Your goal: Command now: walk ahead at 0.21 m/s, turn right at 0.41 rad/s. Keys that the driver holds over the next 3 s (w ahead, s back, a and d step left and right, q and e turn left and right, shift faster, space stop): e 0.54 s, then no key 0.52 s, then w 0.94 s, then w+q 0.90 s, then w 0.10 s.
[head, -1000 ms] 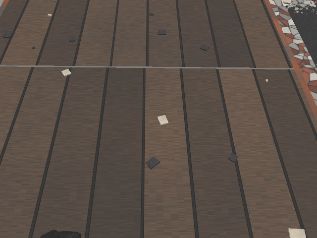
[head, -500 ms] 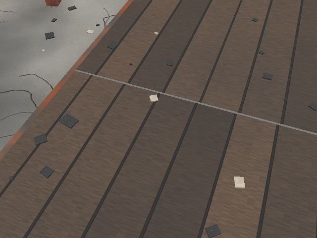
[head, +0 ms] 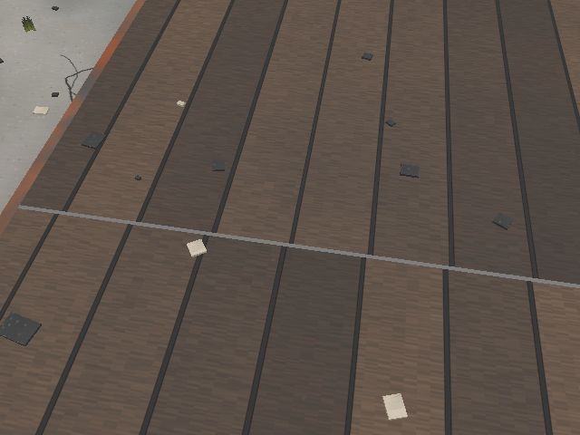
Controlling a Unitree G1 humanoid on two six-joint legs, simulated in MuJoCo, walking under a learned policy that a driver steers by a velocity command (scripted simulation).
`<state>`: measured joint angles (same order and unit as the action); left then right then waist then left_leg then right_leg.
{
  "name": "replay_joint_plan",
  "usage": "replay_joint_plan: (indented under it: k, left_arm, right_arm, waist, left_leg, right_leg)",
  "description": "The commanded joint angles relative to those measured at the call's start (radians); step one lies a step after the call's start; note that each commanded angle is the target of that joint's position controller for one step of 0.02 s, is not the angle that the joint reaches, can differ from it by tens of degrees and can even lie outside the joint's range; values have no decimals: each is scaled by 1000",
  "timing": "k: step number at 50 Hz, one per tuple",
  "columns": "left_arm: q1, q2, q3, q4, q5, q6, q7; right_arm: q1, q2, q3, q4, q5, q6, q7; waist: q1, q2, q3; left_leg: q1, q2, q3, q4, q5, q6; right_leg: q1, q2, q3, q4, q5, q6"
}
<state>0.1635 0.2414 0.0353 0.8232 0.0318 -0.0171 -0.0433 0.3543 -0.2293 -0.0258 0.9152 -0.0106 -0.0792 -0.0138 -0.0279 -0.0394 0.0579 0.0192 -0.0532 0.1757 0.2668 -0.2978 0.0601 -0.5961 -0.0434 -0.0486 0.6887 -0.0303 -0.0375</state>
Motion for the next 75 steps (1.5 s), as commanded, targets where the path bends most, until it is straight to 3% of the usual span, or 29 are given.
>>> replay_joint_plan:
  k: [1, 3, 4, 5, 6, 7, 9, 13, 19, 26, 30, 31, 32, 33, 35, 36, 46, 49, 50, 51, 52, 55, 58, 62, 66, 68, 69, 70, 75]
  left_arm:
    - [22, 56, 11, -61, 9, -12, -2]
    - [142, 87, 27, -33, 16, -23, 5]
    - [232, 116, 40, -10, 25, -36, 14]
    - [281, 227, 68, -18, 19, -43, 28]
    - [265, 304, 93, -31, -18, -26, 34]
    - [224, 263, 92, -55, -57, -6, 34]
    - [98, 146, 58, -71, -38, 20, 45]
    - [69, 150, 61, -77, -22, 23, 43]
    - [82, 184, 79, -90, -16, 43, 44]
    - [82, 192, 90, -99, -4, 58, 38]
    - [36, 173, 84, -101, -20, 66, 37]
    - [56, 137, 73, -103, -28, 63, 42]
    - [98, 81, 58, -116, -40, 58, 46]
    - [71, 158, 77, -109, -6, 51, 54]
    - [100, 162, 81, -79, -2, 52, 46]
    - [123, 153, 78, -63, -4, 58, 43]
    - [36, 93, 24, -21, -41, 77, 60]
    - [83, 118, 19, 22, -24, 51, 78]
    - [84, 176, 24, 22, -5, 40, 84]
    - [16, 155, 14, 38, -22, 37, 78]
    - [-12, 110, 3, 33, -25, 31, 70]
    - [62, 138, 8, 94, -21, 28, 76]
    - [123, 189, 31, 119, -15, 39, 71]
    - [98, 176, 39, 120, -11, 11, 61]
    - [5, 149, 41, 102, -22, -10, 52]
    - [-39, 60, 15, 41, -16, -27, 42]
    - [-40, 126, 30, 50, 3, -26, 40]
    - [-21, 117, 29, 65, -2, -31, 27]
    - [-12, 78, 17, 94, 10, -26, 1]
  right_arm:
    - [-9, -157, -36, -40, 2, 1, -20]
    - [-28, -176, -46, -46, 3, 17, -28]
    - [-32, -185, -50, -54, 8, 24, -26]
    - [10, -134, -38, -92, 1, 25, -24]
    - [89, -86, -29, -122, 20, 38, -16]
    - [56, -119, -29, -102, -16, 54, -15]
    - [-67, -118, -32, -124, -14, 60, -15]
    - [-39, -98, -30, -129, -26, 108, -14]
    - [-148, -111, -36, -174, -19, 124, -21]
    - [-177, -114, -31, -202, 3, 103, -30]
    - [-35, -114, -29, -174, 10, 81, -41]
    - [-41, -161, -38, -178, -3, 76, -48]
    - [-96, -255, -55, -216, -21, 78, -51]
    - [-160, -271, -60, -229, -31, 81, -40]
    - [-205, -158, -32, -224, -14, 74, -27]
    - [-226, -146, -28, -229, -10, 71, -24]
    - [-80, -174, -32, -137, -13, 79, -14]
    - [-84, -154, -28, -119, -2, 76, -12]
    - [-69, -128, -22, -132, 0, 66, -6]
    - [-68, -83, -10, -111, 11, 71, -6]
    - [-91, -111, -14, -89, 0, 76, -11]
    - [-121, -136, -28, -57, -8, 85, -3]
    - [-156, -106, -25, -65, -22, 85, 12]
    - [-163, -106, -29, -79, -18, 51, 27]
    - [86, -102, -43, 23, -11, 25, 24]
    - [286, -261, -80, 73, -16, 18, 17]
    - [197, -205, -66, 59, -20, 24, 17]
    - [96, -165, -54, 25, -16, 20, 20]
    - [109, -107, -29, 56, -5, -15, 15]
  waist:
    - [27, 141, -37]
    - [72, 120, -99]
    - [120, 61, -153]
    - [112, -92, -250]
    - [55, -235, -404]
    - [75, -40, -401]
    - [40, 47, -134]
    - [3, -1, -136]
    - [50, -62, -124]
    - [67, -85, -113]
    - [-2, -85, -121]
    - [12, 2, -105]
    - [47, 223, -116]
    - [36, 212, -45]
    - [88, 117, -36]
    - [95, 141, -48]
    - [-1, 237, -92]
    - [31, 152, -116]
    - [2, 42, -148]
    - [-25, -75, -102]
    - [-4, -49, -74]
    - [33, -67, -43]
    - [67, -139, 96]
    - [48, -112, 122]
    - [-82, -8, 45]
    - [-133, 364, 7]
    - [-68, 195, 79]
    - [-16, 114, 107]
    - [14, 112, 33]
  left_leg:
    - [-20, 271, -21, 126, 934, 65]
    - [-7, 264, -12, 355, 952, 45]
    - [-62, 218, 10, 566, 772, 10]
    - [-279, 134, 30, 878, 232, -32]
    - [-530, -55, -97, 1150, -365, -65]
    - [-563, 35, -221, 1164, -304, -67]
    - [-599, 90, -217, 1037, -189, -76]
    - [-486, 80, -204, 884, -99, -96]
    - [-544, 75, -230, 702, -60, -114]
    - [-453, 18, -244, 502, -111, -84]
    - [-198, -9, -215, 143, -10, -28]
    - [-137, 92, -317, 9, -26, -1]
    - [-96, 354, -618, -90, -105, 87]
    - [-259, 441, -698, -89, 46, 174]
    - [-312, 330, -519, -23, 266, 160]
    - [-278, 272, -438, -1, 338, 129]
    - [-67, 234, -373, 126, 655, 125]
    - [-183, 215, -371, 157, 545, 35]
    - [-266, 170, -325, 190, 383, 0]
    - [-214, 103, -266, 92, 155, -13]
    - [-179, 100, -268, 80, 147, -21]
    - [-171, 63, -230, 147, 42, -9]
    - [-405, 4, -139, 330, -175, 2]
    - [-467, 73, -160, 422, -148, 19]
    - [39, 17, -129, 145, -12, 29]
    - [174, 415, -826, -184, -474, 153]
    - [66, 436, -831, -184, -516, 181]
    - [-2, 394, -737, -177, -449, 166]
    - [35, 255, -397, -163, 148, 112]
  right_leg:
    - [141, 53, -53, -65, -55, -39]
    - [260, 103, -60, -151, -92, -79]
    - [388, 90, -18, -262, 94, -108]
    - [607, -153, 251, -181, 614, -175]
    - [807, -365, 615, -205, 977, -396]
    - [742, -330, 542, -249, 733, -390]
    - [469, -217, 414, -353, 360, -300]
    - [324, -105, 329, -393, 233, -223]
    - [336, -75, 434, -448, -234, -185]
    - [355, -68, 550, -422, -244, -170]
    - [281, -23, 546, -365, -191, -97]
    - [212, 42, 488, -291, -321, -42]
    - [93, 185, 300, -63, -456, 17]
    - [58, 235, 187, 136, -517, 30]
    - [146, 182, 218, 313, -421, 37]
    - [149, 185, 208, 356, -384, 46]
    - [331, 118, 65, -152, -393, 68]
    - [583, 29, 153, -445, -49, 28]
    - [677, -95, 266, -383, 139, 2]
    - [541, -125, 266, -340, 216, -51]
    - [507, -99, 256, -348, 119, -45]
    - [465, -34, 243, -395, -263, -46]
    - [417, -146, 436, -531, -779, -148]
    - [427, -217, 490, -571, -642, -204]
    - [167, -66, 268, -366, -504, -124]
    - [-119, 138, 37, 153, -531, -63]
    - [-135, 69, 117, 303, -486, -78]
    - [-122, 27, 130, 339, -384, -85]
    - [-86, -24, 43, 325, -163, -24]
